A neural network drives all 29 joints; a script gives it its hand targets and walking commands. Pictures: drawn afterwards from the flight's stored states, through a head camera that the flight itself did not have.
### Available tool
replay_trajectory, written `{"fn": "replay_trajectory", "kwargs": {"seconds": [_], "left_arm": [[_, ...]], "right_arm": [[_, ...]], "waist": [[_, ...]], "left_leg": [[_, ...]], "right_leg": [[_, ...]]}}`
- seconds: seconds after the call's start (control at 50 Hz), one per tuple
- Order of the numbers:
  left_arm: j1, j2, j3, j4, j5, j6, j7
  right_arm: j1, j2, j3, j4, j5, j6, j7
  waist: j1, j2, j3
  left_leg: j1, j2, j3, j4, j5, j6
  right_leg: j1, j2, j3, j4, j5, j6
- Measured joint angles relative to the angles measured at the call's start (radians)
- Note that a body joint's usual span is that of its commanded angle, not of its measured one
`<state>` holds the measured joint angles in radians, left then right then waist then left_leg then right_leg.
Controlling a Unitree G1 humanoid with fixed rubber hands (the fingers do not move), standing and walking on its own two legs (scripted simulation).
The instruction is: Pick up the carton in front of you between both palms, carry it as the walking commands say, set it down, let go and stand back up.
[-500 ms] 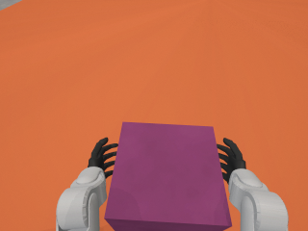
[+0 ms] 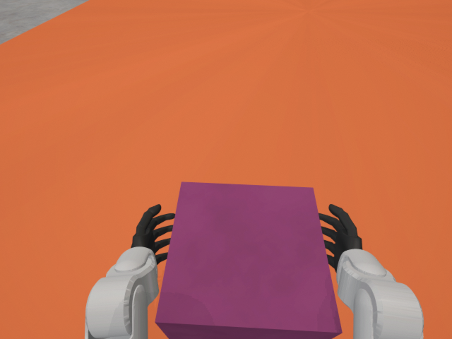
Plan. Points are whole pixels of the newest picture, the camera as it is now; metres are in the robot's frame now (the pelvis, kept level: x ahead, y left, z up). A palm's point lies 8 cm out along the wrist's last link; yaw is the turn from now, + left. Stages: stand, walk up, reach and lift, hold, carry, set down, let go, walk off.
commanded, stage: carry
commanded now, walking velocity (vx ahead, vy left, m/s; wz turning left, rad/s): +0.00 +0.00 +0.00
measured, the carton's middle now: (241, 275) +0.24 +0.00 +0.02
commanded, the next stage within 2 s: hold in 1.82 s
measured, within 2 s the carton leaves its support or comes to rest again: neither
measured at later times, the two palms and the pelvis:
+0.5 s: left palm (149, 275) +0.22 +0.15 +0.06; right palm (345, 277) +0.22 -0.15 +0.07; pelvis -0.04 +0.00 +0.00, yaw +0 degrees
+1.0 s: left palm (156, 282) +0.22 +0.14 +0.03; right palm (343, 284) +0.22 -0.16 +0.04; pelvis -0.07 -0.01 +0.00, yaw +0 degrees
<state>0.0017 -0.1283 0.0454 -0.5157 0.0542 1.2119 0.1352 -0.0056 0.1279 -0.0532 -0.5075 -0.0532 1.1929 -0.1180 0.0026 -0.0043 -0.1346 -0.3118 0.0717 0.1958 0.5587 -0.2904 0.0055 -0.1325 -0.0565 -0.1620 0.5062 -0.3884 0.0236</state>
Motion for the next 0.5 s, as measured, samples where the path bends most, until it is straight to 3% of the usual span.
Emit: {"fn": "replay_trajectory", "kwargs": {"seconds": [0.2, 0.5], "left_arm": [[-0.005, 0.001, 0.000, 0.032, 0.008, -0.009, -0.003], [-0.080, 0.001, 0.028, 0.307, 0.092, -0.166, -0.063]], "right_arm": [[-0.003, 0.000, -0.002, 0.032, -0.010, -0.011, 0.006], [-0.088, 0.000, -0.030, 0.313, -0.097, -0.165, 0.063]], "waist": [[-0.003, -0.009, 0.002], [-0.001, -0.004, 0.031]], "left_leg": [[-0.005, -0.001, 0.000, 0.017, -0.027, -0.002], [-0.003, 0.003, -0.004, -0.013, 0.033, 0.006]], "right_leg": [[0.005, -0.006, -0.011, -0.002, -0.049, -0.014], [-0.006, -0.003, -0.021, 0.000, -0.008, -0.023]]}}
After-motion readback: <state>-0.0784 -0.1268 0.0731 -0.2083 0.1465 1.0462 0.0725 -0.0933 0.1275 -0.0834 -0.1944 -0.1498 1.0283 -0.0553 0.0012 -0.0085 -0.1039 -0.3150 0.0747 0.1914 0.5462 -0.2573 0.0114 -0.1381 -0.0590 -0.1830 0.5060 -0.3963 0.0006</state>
